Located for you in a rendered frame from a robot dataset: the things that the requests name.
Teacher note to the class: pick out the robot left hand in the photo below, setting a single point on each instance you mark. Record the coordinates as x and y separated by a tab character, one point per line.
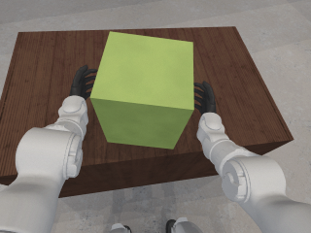
79	86

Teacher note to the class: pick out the right robot thigh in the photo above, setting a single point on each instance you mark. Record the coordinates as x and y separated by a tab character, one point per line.
186	227

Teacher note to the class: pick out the carton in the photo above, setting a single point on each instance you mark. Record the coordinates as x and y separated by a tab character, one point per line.
143	93

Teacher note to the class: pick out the pedestal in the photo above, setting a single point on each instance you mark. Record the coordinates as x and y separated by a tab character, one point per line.
43	67

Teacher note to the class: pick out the right robot shin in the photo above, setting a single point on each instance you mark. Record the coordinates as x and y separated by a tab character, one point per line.
181	219

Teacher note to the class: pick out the right robot forearm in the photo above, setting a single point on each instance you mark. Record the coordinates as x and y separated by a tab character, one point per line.
216	145

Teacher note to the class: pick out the left robot upper arm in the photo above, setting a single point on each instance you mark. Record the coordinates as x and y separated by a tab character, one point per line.
46	159

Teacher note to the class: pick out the right robot upper arm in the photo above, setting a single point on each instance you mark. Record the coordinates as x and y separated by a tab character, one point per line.
258	185

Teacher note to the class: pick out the robot right hand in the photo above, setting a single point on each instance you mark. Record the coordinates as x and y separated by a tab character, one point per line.
208	103

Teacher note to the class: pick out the left robot forearm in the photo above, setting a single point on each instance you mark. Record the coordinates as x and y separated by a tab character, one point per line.
72	117

